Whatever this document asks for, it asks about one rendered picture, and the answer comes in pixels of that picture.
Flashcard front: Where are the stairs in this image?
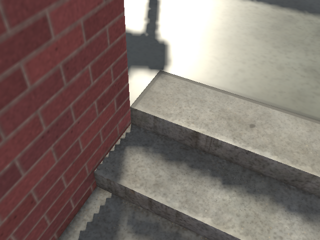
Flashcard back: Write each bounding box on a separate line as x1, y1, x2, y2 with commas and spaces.
58, 107, 320, 240

